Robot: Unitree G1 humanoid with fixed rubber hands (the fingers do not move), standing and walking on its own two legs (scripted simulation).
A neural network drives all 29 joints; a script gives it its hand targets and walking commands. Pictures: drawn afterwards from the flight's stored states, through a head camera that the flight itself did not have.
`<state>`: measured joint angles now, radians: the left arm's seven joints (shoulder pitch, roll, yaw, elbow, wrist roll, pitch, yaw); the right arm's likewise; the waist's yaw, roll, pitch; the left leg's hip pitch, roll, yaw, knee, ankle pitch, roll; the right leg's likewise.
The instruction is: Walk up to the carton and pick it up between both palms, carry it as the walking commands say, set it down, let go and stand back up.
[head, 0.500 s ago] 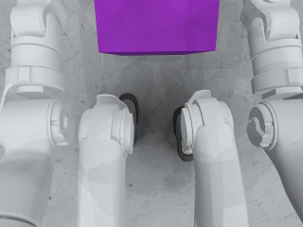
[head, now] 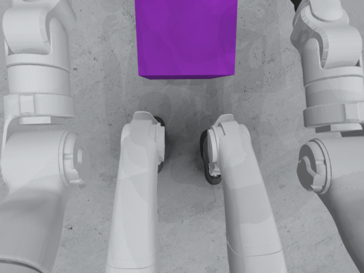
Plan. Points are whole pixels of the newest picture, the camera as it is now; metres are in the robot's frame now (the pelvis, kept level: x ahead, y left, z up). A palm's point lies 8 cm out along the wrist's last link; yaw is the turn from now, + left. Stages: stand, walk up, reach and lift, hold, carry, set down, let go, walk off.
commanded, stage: set down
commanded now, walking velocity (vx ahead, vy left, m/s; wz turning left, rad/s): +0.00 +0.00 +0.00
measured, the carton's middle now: (182, 41) +0.51 +0.01 -0.37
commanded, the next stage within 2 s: let go in 0.46 s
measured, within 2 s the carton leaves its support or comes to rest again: neither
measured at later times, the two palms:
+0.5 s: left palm out of the picture +0.54 +0.22 +0.00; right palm out of the picture +0.53 -0.17 +0.01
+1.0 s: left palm out of the picture +0.36 +0.26 +0.10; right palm out of the picture +0.36 -0.21 +0.11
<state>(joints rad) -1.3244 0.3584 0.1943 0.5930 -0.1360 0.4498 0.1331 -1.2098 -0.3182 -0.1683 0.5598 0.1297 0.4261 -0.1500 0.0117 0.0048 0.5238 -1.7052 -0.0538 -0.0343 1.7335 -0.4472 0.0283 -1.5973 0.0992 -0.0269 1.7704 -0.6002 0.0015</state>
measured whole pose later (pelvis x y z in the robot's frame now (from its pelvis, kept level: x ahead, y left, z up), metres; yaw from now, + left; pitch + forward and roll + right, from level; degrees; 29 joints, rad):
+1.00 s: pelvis +0.05 +0.01 +0.18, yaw +2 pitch +14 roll -4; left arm -0.31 0.30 0.09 0.28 -0.07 0.36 0.02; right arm -0.20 -0.24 -0.17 0.24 0.13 0.32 0.05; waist 0.01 0.03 0.22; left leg -0.98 -0.05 -0.09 1.06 -0.33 0.03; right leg -0.85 0.09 -0.01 1.02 -0.42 0.00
